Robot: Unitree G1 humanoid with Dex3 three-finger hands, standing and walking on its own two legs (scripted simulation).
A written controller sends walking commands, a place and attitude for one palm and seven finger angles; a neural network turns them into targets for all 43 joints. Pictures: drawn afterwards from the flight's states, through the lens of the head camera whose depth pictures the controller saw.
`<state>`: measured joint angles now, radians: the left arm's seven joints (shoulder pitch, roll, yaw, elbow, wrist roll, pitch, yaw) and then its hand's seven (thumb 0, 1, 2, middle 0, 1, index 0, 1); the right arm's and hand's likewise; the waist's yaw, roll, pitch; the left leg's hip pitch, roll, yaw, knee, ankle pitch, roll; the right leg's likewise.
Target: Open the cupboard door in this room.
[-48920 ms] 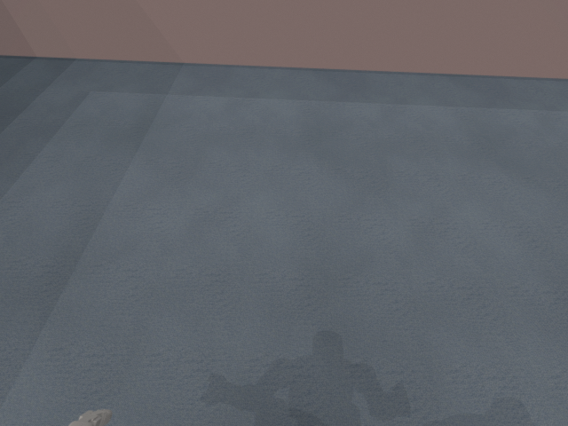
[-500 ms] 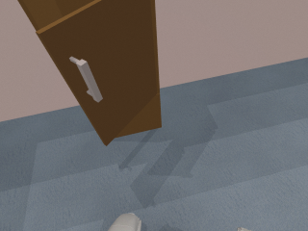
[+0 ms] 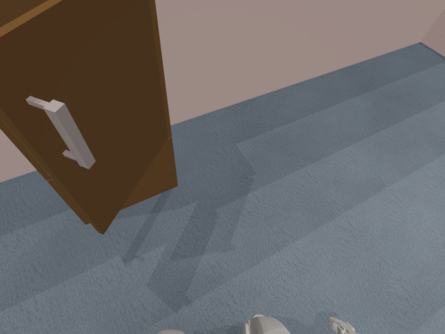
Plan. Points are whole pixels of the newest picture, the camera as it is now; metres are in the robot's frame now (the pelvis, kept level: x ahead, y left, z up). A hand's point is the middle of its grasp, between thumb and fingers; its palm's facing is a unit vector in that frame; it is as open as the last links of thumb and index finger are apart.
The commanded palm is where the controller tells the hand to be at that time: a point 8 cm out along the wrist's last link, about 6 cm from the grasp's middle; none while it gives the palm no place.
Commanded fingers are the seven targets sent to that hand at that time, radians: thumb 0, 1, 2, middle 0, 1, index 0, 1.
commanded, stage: walk to a spot facing it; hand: left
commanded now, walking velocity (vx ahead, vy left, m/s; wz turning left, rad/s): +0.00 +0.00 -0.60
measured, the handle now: (63, 134) +0.40 +0.34 +0.08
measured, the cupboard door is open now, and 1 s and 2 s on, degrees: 40 40 40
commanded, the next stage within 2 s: none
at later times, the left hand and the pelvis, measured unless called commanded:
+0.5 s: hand (166, 306) +0.17 +0.13 -0.16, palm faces -0.33 -0.92 -0.22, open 7.4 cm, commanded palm none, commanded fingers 0.00 0.90 0.90 -0.20 -0.30 -0.20 -0.30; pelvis +0.01 -0.02 +0.00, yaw -19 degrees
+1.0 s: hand (208, 280) +0.23 +0.05 -0.16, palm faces -0.56 -0.79 -0.24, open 7.4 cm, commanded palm none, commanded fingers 0.00 0.90 0.90 -0.20 -0.30 -0.20 -0.30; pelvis +0.05 -0.06 -0.01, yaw -38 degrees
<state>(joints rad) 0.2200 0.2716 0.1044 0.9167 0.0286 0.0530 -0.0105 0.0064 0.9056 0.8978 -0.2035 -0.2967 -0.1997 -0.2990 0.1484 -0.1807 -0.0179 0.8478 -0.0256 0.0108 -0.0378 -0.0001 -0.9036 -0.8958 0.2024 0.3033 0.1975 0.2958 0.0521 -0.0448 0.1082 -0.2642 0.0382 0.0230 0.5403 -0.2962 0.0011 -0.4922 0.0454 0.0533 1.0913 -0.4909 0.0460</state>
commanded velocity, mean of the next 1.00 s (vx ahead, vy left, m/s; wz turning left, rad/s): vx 0.10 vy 0.00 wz -0.60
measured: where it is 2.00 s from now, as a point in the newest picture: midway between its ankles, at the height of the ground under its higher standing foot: (307, 300)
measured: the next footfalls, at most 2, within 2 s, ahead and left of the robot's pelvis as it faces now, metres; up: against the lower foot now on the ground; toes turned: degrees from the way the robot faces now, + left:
right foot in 0.24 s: +0.04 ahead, -0.15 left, +0.00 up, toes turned -14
left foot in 0.56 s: +0.11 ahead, +0.08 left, +0.00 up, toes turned -19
